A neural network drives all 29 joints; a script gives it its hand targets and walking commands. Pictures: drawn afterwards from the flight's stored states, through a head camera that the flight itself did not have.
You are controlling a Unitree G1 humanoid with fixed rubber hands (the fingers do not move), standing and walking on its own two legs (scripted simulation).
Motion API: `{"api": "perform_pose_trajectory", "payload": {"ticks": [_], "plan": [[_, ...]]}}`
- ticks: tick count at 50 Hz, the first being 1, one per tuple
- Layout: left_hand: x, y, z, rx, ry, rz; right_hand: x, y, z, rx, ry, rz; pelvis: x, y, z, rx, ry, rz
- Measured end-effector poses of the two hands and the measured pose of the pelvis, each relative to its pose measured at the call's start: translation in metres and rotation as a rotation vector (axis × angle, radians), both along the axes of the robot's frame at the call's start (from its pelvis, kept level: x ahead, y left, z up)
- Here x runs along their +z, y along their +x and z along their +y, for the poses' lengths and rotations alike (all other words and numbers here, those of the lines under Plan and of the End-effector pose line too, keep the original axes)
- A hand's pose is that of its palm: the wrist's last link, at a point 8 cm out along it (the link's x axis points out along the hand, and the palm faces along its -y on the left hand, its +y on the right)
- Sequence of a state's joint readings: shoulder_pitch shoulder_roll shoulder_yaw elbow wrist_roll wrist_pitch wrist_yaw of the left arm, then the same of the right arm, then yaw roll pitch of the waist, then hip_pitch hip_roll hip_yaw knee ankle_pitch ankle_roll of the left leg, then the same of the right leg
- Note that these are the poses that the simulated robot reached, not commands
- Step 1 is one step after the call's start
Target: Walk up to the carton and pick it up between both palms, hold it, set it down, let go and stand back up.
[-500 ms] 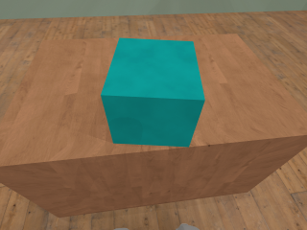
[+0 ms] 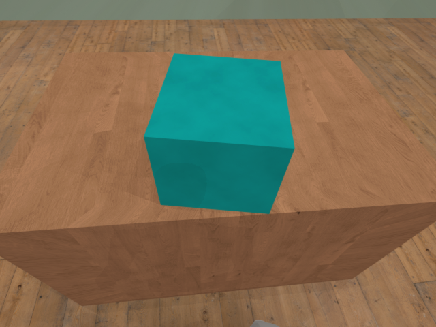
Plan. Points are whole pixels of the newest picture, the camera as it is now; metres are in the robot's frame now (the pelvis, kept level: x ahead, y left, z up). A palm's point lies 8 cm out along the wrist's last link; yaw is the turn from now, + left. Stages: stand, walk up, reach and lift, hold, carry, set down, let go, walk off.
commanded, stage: walk up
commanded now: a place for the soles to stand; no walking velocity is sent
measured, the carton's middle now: (221, 132) +0.53 +0.00 +0.04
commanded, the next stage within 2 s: none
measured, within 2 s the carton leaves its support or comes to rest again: neither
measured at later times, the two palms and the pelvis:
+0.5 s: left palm out of the picture +0.08 +0.31 -0.11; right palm out of the picture +0.08 -0.31 -0.09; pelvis +0.01 +0.00 +0.00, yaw +1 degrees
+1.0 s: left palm out of the picture +0.08 +0.32 -0.11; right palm out of the picture +0.08 -0.30 -0.08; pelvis +0.00 +0.01 +0.00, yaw +1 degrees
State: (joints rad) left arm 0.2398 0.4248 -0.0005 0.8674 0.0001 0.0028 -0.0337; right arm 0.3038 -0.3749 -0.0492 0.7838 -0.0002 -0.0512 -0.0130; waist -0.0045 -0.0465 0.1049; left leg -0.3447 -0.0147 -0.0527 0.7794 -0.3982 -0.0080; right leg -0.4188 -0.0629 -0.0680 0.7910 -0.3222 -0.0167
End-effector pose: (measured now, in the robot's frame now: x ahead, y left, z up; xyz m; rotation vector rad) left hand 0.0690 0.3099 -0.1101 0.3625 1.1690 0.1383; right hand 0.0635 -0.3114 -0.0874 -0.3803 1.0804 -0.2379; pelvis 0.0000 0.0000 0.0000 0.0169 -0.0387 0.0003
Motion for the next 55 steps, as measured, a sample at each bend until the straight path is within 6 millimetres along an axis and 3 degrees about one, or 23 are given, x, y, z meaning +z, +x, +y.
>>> {"api": "perform_pose_trajectory", "payload": {"ticks": [35,42,49,55], "plan": [[0.002,0.003,0.009,0.019,-0.001,-0.022,0.001,0.016,0.009,0.029,0.001,-0.019,0.000,0.002,0.007,0.025,0.001,0.004],[0.001,0.006,0.003,0.014,-0.009,-0.017,0.003,0.015,0.004,0.024,-0.004,-0.016,0.001,0.003,0.003,0.020,-0.001,0.009],[0.001,0.006,0.011,0.021,-0.006,-0.016,0.003,0.018,0.012,0.030,-0.004,-0.014,0.001,0.004,0.010,0.025,-0.005,0.011],[0.001,0.010,0.005,0.017,-0.007,-0.015,0.004,0.021,0.006,0.028,-0.006,-0.013,0.002,0.007,0.004,0.023,-0.005,0.017]]}}
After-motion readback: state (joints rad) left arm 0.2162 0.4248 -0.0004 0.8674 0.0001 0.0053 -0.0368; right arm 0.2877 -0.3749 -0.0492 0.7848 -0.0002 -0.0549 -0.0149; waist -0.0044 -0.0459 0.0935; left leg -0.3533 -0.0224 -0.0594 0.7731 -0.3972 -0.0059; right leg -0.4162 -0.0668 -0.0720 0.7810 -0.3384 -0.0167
